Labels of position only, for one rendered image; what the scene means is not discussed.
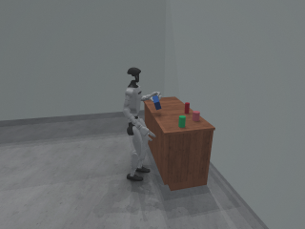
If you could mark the robot right hand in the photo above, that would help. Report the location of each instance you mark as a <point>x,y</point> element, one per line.
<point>144,131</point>

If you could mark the right robot forearm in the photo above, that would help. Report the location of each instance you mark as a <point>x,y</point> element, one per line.
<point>132,119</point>

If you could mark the robot left hand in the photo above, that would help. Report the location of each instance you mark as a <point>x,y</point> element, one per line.
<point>154,94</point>

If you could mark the right robot thigh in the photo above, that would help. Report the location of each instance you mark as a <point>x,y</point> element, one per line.
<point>136,139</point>

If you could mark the right robot upper arm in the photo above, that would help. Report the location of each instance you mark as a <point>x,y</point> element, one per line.
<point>128,98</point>

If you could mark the table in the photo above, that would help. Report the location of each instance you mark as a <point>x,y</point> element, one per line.
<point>182,154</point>

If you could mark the right robot foot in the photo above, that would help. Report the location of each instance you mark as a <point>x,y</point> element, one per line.
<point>134,177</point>

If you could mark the sponge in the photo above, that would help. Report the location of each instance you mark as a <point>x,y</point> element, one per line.
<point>156,102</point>

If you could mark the left robot forearm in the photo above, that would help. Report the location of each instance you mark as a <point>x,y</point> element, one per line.
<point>145,97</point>

